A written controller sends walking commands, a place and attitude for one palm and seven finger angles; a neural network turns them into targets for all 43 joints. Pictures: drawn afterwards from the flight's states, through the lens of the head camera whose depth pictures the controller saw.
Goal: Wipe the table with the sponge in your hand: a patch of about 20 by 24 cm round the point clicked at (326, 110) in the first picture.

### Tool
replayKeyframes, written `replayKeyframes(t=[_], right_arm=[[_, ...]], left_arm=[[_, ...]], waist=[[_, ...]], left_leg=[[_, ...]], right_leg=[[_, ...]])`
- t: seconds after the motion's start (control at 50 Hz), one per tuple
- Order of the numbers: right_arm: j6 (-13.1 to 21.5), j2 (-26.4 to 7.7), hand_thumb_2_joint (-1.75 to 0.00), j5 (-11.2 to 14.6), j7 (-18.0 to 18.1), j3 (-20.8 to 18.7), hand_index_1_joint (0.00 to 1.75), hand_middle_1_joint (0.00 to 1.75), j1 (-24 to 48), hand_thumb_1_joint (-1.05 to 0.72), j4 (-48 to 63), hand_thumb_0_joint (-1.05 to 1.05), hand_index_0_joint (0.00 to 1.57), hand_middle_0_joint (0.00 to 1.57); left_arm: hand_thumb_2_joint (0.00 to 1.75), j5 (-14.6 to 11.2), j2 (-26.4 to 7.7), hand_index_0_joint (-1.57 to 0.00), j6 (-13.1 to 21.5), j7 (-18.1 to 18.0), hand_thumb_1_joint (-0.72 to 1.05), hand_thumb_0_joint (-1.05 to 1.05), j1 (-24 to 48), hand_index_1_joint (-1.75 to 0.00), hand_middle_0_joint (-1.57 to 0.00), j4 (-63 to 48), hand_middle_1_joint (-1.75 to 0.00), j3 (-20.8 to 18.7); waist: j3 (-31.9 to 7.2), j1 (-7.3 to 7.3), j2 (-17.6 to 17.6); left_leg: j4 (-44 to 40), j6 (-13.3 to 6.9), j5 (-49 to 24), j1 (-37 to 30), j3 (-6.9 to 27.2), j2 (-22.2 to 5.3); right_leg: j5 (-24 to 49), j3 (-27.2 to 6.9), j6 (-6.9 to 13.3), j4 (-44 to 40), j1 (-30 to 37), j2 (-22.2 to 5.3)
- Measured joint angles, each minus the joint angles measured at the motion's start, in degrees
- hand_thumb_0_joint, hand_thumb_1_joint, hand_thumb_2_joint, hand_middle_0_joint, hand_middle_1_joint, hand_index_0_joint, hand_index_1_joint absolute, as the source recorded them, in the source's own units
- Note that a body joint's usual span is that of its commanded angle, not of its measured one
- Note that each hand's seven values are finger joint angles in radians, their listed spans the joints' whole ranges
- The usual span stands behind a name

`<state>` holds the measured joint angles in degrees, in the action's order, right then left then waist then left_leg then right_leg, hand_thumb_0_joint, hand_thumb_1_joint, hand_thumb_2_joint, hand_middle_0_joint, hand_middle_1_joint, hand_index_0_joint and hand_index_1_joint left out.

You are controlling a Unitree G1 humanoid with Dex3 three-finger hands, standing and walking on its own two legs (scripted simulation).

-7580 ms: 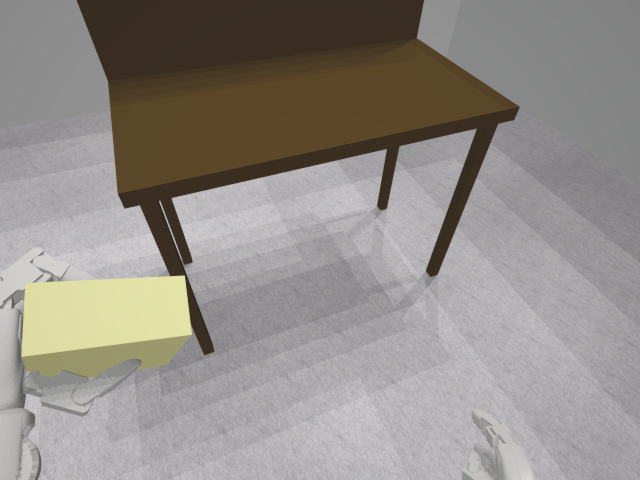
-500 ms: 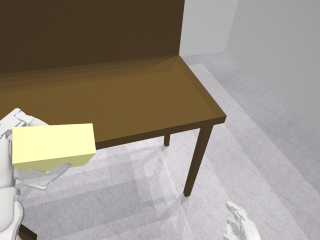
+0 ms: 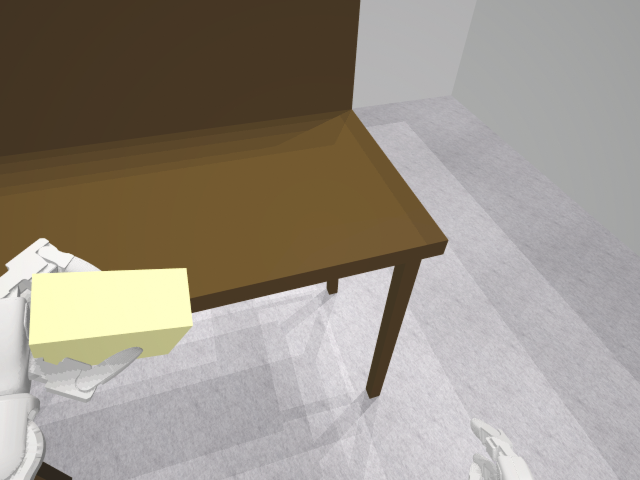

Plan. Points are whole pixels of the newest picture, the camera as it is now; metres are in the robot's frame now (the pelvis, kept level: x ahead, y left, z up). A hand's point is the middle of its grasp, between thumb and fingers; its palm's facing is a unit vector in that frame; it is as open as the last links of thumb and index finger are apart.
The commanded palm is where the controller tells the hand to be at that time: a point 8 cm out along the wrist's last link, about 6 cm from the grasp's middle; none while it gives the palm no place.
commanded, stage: shuffle to correct the standing spot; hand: left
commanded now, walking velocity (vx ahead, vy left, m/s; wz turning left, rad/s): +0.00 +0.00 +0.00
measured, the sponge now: (134, 318) +0.23 +0.21 +0.14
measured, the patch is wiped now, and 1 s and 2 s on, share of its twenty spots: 0.00 0.00 0.00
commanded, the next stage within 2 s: come to a stop and stand still in 0.92 s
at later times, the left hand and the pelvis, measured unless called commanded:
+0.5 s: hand (134, 248) +0.31 +0.24 +0.16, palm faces +0.37 -0.83 -0.42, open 10.1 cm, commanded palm +0.25 +0.28 +0.17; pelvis +0.08 +0.01 -0.02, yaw -2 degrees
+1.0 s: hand (124, 213) +0.35 +0.27 +0.17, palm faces +0.33 -0.82 -0.46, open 10.1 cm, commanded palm +0.30 +0.32 +0.17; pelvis +0.13 +0.05 -0.02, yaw -3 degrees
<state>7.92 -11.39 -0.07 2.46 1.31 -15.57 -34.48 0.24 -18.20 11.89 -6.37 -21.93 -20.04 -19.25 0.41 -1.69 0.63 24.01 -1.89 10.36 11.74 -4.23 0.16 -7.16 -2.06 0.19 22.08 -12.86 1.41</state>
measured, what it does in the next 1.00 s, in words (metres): walks ahead: left foot, then right foot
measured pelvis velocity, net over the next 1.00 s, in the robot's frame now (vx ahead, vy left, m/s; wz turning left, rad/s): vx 0.13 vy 0.05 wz -0.06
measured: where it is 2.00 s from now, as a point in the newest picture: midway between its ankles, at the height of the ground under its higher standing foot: outside the picture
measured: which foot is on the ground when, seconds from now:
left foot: down 0.00-0.52, up 0.54-0.70, down 0.72-0.90, up 0.92-1.00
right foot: down 0.00-0.70, up 0.72-0.88, down 0.90-1.00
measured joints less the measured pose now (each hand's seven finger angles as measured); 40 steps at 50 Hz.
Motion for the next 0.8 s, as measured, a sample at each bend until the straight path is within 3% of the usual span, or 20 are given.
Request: replayKeyframes(t=[0.16, 0.38, 0.48, 0.52, 0.56, 0.6, 0.64, 0.7, 0.76, 0.8], right_arm=[[-0.89, -0.26, -0.90, -0.36, 0.20, -0.24, 0.30, 0.30, 1.38, -0.90, -0.19, 0.01, 0.20, 0.20], [-2.99, -1.94, -0.90, 0.66, 0.43, -1.89, 0.30, 0.30, 4.02, -0.90, 1.43, 0.01, 0.20, 0.20], [-3.22, -1.34, -0.90, 0.97, -0.28, -1.88, 0.30, 0.30, 4.15, -0.90, 3.21, 0.01, 0.20, 0.20], [-3.52, -1.14, -0.90, 1.18, -0.76, -2.11, 0.30, 0.30, 4.29, -0.90, 2.98, 0.01, 0.20, 0.20], [-4.00, -1.31, -0.90, 1.38, -1.62, -2.26, 0.30, 0.30, 4.35, -0.90, 2.21, 0.01, 0.20, 0.20], [-4.62, -1.65, -0.90, 1.26, -2.40, -2.09, 0.30, 0.30, 4.26, -0.91, 1.63, 0.01, 0.20, 0.20], [-4.96, -1.67, -0.90, 1.10, -2.65, -2.01, 0.30, 0.30, 4.06, -0.91, 1.20, 0.01, 0.20, 0.20], [-4.21, -2.07, -0.90, 1.22, -1.95, -2.37, 0.30, 0.30, 3.35, -0.90, 1.49, 0.01, 0.20, 0.20], [-2.94, -0.35, -0.90, 1.40, -0.94, -3.47, 0.30, 0.30, 5.17, -0.90, 0.58, 0.01, 0.20, 0.20], [-2.36, 1.68, -0.90, 1.35, -0.94, -2.91, 0.30, 0.30, 5.91, -0.91, -0.29, 0.01, 0.20, 0.19]], left_arm=[[1.01, -1.12, -0.71, -0.73, -0.73, 0.14, -0.49, -0.01, -1.81, -1.36, -0.72, -0.71, -1.36, -0.20], [1.01, -2.28, -2.25, -0.73, -1.09, -0.30, -0.49, -0.01, -2.09, -1.36, -0.72, -3.47, -1.36, -1.70], [1.01, -2.44, -3.48, -0.73, -0.84, -0.35, -0.49, -0.01, -2.86, -1.36, -0.72, -5.39, -1.36, -2.49], [1.01, -2.36, -3.88, -0.73, -0.29, -0.29, -0.49, -0.01, -2.14, -1.36, -0.72, -6.06, -1.36, -2.13], [1.01, -2.41, -4.01, -0.73, 0.87, -0.24, -0.49, -0.01, -1.47, -1.36, -0.72, -6.76, -1.36, -1.69], [1.01, -2.31, -3.50, -0.73, 2.02, -0.42, -0.49, -0.01, -2.33, -1.36, -0.72, -8.04, -1.36, -1.88], [1.01, -2.15, -2.95, -0.73, 2.71, -0.61, -0.49, -0.01, -3.58, -1.36, -0.72, -9.40, -1.36, -2.33], [1.01, -2.28, -3.00, -0.73, 2.65, -0.46, -0.49, -0.01, -3.78, -1.36, -0.72, -11.00, -1.36, -3.02], [1.01, -2.47, -4.61, -0.73, 2.67, -0.42, -0.49, -0.01, -0.40, -1.36, -0.72, -8.50, -1.36, -4.89], [1.01, -2.29, -5.27, -0.73, 1.62, -0.28, -0.49, -0.01, 1.59, -1.36, -0.72, -5.27, -1.36, -5.58]], waist=[[-0.81, 0.53, 0.75], [-0.20, 1.08, -1.01], [0.03, 1.97, -0.31], [0.76, 2.27, 0.37], [1.82, 1.46, 0.00], [2.49, 0.42, -0.54], [3.20, -0.19, -1.20], [4.50, -0.53, -1.23], [6.44, -0.58, -1.84], [6.49, 0.16, -2.63]], left_leg=[[2.23, 0.47, 3.00, 0.81, 0.09, -0.90], [9.71, -0.07, 11.10, 0.09, -1.74, -0.17], [13.24, -0.22, 14.45, -0.16, -2.03, -0.46], [21.22, 0.26, 12.85, 3.70, -0.82, -1.14], [33.68, 0.77, 16.08, 9.73, 1.88, -0.19], [38.45, 0.58, 17.71, 14.54, 4.06, -0.32], [33.06, 0.58, 13.90, 16.26, 4.70, -1.87], [16.26, 0.58, 3.88, 12.18, 4.66, -3.01], [17.55, 1.85, 4.24, 11.62, 3.23, -1.89], [17.13, 1.71, 4.23, 11.18, 2.33, -0.88]], right_leg=[[-2.77, 0.08, 0.74, 1.89, -0.78, 0.90], [-12.11, -1.65, 0.53, 13.65, -2.68, 0.33], [-15.63, 0.97, 0.96, 16.34, -2.04, -0.38], [-16.01, 2.02, 0.66, 15.83, -1.26, -0.11], [-15.80, 2.12, 0.83, 15.42, -0.49, -0.39], [-15.47, 1.34, 0.45, 14.46, 0.17, -0.75], [-15.40, 0.40, -0.37, 13.79, 0.90, -1.46], [-18.07, -0.66, -1.67, 17.81, 0.93, -2.91], [-22.62, -2.30, -0.73, 34.80, -5.10, -3.22], [-22.78, -1.45, -0.45, 42.24, -9.10, -2.97]])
